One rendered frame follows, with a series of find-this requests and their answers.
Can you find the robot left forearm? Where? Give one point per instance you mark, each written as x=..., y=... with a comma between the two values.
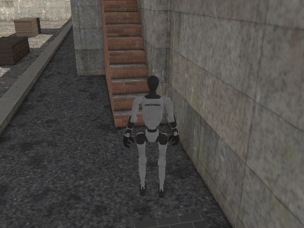
x=129, y=128

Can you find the robot right thigh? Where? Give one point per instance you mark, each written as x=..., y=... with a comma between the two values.
x=162, y=141

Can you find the left robot hand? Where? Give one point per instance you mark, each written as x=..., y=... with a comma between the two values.
x=125, y=141

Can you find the robot right forearm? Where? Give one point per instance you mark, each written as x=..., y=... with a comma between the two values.
x=174, y=127

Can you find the right robot foot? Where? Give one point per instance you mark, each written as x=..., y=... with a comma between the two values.
x=161, y=193

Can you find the robot left upper arm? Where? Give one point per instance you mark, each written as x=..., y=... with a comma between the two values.
x=135, y=108

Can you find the robot right upper arm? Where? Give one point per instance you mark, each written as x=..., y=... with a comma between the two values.
x=169, y=108

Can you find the right robot hand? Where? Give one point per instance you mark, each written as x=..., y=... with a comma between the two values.
x=175, y=138

